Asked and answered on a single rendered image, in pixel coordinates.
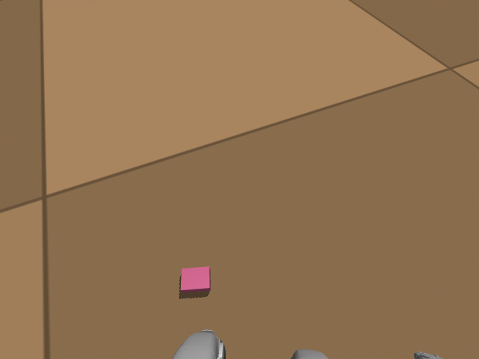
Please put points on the small box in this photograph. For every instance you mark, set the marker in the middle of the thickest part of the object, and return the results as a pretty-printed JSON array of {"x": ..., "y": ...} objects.
[{"x": 195, "y": 279}]

